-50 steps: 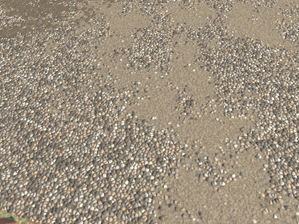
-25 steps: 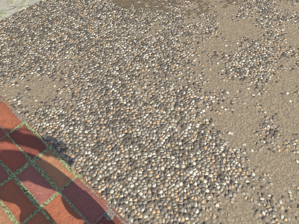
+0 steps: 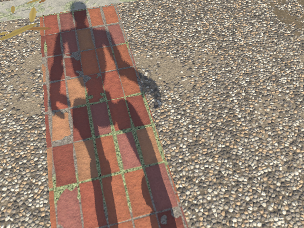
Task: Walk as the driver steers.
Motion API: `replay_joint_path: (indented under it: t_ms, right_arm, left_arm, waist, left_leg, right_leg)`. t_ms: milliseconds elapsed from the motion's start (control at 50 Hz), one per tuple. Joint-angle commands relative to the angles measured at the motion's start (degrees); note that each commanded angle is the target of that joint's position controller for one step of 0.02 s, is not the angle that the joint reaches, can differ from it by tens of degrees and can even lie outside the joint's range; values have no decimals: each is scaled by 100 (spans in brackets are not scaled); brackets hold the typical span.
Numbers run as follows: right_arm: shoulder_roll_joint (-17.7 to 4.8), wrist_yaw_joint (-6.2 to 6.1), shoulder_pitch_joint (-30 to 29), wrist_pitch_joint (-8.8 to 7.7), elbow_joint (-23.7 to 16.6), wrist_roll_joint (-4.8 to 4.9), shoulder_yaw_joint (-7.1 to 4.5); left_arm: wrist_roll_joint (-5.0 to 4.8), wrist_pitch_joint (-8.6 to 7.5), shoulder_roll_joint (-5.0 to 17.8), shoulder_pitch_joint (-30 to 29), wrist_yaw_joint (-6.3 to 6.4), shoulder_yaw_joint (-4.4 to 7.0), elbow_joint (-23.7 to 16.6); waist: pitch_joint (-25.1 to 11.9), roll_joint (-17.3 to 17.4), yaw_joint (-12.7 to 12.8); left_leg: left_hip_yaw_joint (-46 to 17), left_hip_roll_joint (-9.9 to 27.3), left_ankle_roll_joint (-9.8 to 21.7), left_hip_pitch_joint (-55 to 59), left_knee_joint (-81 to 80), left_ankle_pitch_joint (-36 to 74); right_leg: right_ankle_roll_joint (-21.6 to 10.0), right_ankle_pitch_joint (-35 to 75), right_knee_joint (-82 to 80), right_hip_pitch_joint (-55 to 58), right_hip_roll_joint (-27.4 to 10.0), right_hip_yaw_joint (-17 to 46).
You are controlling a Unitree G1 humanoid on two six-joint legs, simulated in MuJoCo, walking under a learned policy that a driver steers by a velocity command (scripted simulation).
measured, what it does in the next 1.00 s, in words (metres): steps on the spot: left foot, then right foot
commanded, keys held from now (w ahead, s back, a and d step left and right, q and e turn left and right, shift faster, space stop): q+shift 0.26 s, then e+shift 0.74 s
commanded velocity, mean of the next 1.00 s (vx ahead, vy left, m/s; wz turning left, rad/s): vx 0.00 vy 0.00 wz -0.02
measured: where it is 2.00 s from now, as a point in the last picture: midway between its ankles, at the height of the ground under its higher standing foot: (148, 183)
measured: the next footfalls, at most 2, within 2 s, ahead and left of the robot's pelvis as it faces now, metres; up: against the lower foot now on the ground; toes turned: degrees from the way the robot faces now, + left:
left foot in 0.06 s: +0.05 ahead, +0.11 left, +0.00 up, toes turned +7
right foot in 0.52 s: +0.13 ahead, -0.06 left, +0.00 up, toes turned +16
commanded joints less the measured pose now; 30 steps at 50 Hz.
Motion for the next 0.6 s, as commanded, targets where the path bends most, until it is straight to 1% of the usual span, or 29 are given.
replay_joint_path:
  t_ms: [20,40,60,80,100,120,140,160,180,200,220,260,280,320,340,380,420,440,460,480,500,520,540,560,580,600]
  right_arm:
    - [-409,-67,52,-100,-484,-59,-138]
    - [-516,-153,585,-178,-310,-138,-188]
    - [-1246,-280,990,-262,-240,-206,-358]
    - [-2003,-323,1144,-278,-334,-17,-551]
    - [-1628,-333,1326,-293,-287,54,-521]
    - [-1363,-382,1016,-275,-267,18,-408]
    - [-1146,-423,534,-236,-316,-17,-331]
    - [-1024,-459,232,-230,-380,16,-284]
    - [-947,-454,122,-234,-409,-3,-247]
    - [-967,-426,189,-254,-378,-10,-242]
    - [-1016,-401,287,-279,-332,-15,-260]
    - [-1104,-376,472,-307,-255,-32,-298]
    - [-1062,-380,487,-316,-226,-54,-274]
    - [-886,-395,624,-342,-139,-92,-187]
    - [-787,-401,670,-359,-80,-112,-136]
    - [-592,-413,649,-393,23,-163,-22]
    - [-334,-439,541,-433,137,-208,136]
    - [-376,-458,533,-446,208,-226,157]
    - [-560,-490,480,-437,262,-215,119]
    - [-700,-531,409,-419,295,-166,85]
    - [-780,-575,478,-415,347,-127,60]
    - [-726,-613,568,-426,318,-139,63]
    - [-601,-623,698,-425,161,-154,75]
    - [-579,-659,382,-392,73,-161,95]
    - [-604,-642,265,-396,49,-187,90]
    - [-516,-603,240,-399,110,-167,96]
  left_arm:
    - [-142,-18,1007,49,-67,320,-303]
    - [-176,18,993,121,-95,335,-250]
    - [-138,36,796,322,-121,285,-376]
    - [43,101,441,-117,-106,150,-922]
    - [147,165,718,-375,-40,189,-812]
    - [58,159,677,-368,-20,187,-769]
    - [7,119,693,-331,2,196,-654]
    - [55,115,754,-299,16,222,-625]
    - [106,138,783,-108,15,226,-490]
    - [111,164,763,-15,5,220,-432]
    - [92,180,715,1,-3,202,-407]
    - [56,199,625,-139,7,166,-443]
    - [32,209,623,-66,16,161,-383]
    - [-8,214,587,-36,43,138,-293]
    - [-19,209,546,-72,50,119,-273]
    - [-48,204,446,-133,36,74,-229]
    - [-92,212,320,-108,-1,16,-124]
    - [-120,217,327,-106,-13,13,-91]
    - [-128,211,409,-78,-24,40,-87]
    - [-116,183,446,20,-37,55,-66]
    - [-76,121,504,33,-41,56,-91]
    - [-9,43,754,86,-34,97,-117]
    - [-26,-17,1406,116,-50,249,-183]
    - [-85,-7,1447,601,-102,329,23]
    - [-98,-9,1268,822,-135,323,112]
    - [-123,19,1133,590,-125,331,100]
  waist:
    - [-957,-1016,-89]
    - [-1158,-492,-407]
    - [-1224,928,-512]
    - [-1384,1776,-506]
    - [-1486,838,-776]
    - [-1116,780,-547]
    - [-721,626,-303]
    - [-636,749,-166]
    - [-751,750,-93]
    - [-878,611,-69]
    - [-951,495,-77]
    - [-942,461,-150]
    - [-984,515,-153]
    - [-1052,662,-249]
    - [-1072,683,-286]
    - [-1070,660,-302]
    - [-1038,607,-266]
    - [-963,612,-255]
    - [-835,585,-171]
    - [-744,495,-47]
    - [-663,312,19]
    - [-673,-161,-46]
    - [-662,-1090,-253]
    - [-619,-1541,76]
    - [-567,-1150,103]
    - [-492,-847,-6]
  left_leg:
    - [295,-234,253,637,-1049,178]
    - [-35,-252,403,1467,-1823,874]
    - [-1846,842,709,2409,-2502,2162]
    - [-3844,2020,1726,2531,-2428,4168]
    - [-3322,1827,1899,2766,-2318,3874]
    - [-2862,1509,1779,2353,-2337,3430]
    - [-2429,1057,1518,1874,-2443,2983]
    - [-2243,756,1356,1610,-2457,2945]
    - [-2113,584,1320,1486,-2405,3274]
    - [-2123,537,1307,1453,-2349,3466]
    - [-2188,499,1305,1443,-2315,3495]
    - [-2453,443,1332,1462,-2315,3158]
    - [-2442,492,1363,1593,-2332,3118]
    - [-2406,585,1401,1649,-2315,3356]
    - [-2355,614,1391,1611,-2298,3488]
    - [-2218,653,1347,1404,-2306,3598]
    - [-2070,685,1258,1083,-2382,3387]
    - [-2046,740,1233,979,-2367,3235]
    - [-2014,756,1201,926,-2222,3163]
    - [-1953,736,1117,873,-2030,3046]
    - [-1891,643,929,812,-1838,2671]
    - [-1693,342,704,677,-1331,2077]
    - [-932,-566,408,-12,-427,707]
    - [-562,-914,245,-492,271,-977]
    - [-817,-797,205,-723,1004,-1127]
    - [-912,-667,147,-766,1280,-794]
  right_leg:
    - [-477,3146,203,443,-1346,479]
    - [-195,2694,1109,-56,-1184,258]
    - [181,349,2659,-1452,-639,39]
    - [530,-2264,3477,-2851,315,775]
    - [545,-2001,3900,-3012,108,1507]
    - [505,-1498,3871,-2996,61,1623]
    - [474,-893,3565,-2839,-18,1696]
    - [468,-560,3406,-2652,13,1687]
    - [472,-361,3458,-2429,117,1653]
    - [464,-304,3432,-2312,196,1672]
    - [453,-282,3313,-2261,248,1696]
    - [431,-282,2942,-2311,355,1760]
    - [412,-262,2771,-2361,386,1713]
    - [335,-253,2464,-2187,388,1653]
    - [276,-239,2299,-2002,381,1631]
    - [147,-256,1899,-1485,404,1563]
    - [30,-252,1262,-737,438,1539]
    - [-30,-250,1000,-463,524,1528]
    - [-99,-205,706,-318,642,1473]
    - [-177,31,197,-121,739,1430]
    - [-251,553,-450,55,700,1651]
    - [-377,1089,-813,193,201,2481]
    - [-896,2614,-960,440,-843,4055]
    - [-1635,3287,-1257,382,-1429,4949]
    - [-1751,2870,-1318,437,-1262,4957]
    - [-1581,2372,-1253,281,-894,4495]
Keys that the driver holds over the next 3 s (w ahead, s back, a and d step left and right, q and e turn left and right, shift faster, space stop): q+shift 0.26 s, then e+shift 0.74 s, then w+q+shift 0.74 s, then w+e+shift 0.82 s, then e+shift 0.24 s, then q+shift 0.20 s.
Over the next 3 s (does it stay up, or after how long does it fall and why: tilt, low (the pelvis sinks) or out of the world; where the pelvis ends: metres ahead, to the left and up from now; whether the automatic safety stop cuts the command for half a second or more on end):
stays up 1.37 0.22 0.00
